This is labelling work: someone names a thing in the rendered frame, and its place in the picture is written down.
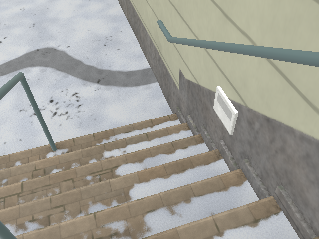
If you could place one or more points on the stairs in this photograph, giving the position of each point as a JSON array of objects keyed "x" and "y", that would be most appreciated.
[{"x": 151, "y": 179}]

